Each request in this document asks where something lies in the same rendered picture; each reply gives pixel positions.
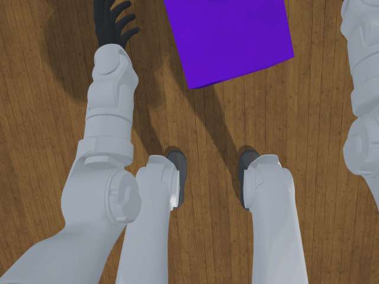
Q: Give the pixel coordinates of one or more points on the robot left thigh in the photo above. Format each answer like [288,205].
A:
[144,255]

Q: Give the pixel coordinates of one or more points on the robot right upper arm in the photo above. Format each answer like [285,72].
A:
[361,151]

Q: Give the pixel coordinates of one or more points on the left robot hand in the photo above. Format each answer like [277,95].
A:
[107,31]

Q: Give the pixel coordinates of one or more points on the right robot shin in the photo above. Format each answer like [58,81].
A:
[271,158]

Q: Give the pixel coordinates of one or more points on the robot left upper arm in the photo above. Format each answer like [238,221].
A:
[96,205]

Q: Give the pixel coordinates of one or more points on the carton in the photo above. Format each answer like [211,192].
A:
[219,40]

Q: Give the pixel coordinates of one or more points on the left robot forearm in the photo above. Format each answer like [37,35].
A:
[109,115]

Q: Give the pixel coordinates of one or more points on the right robot forearm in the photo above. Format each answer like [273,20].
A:
[360,26]

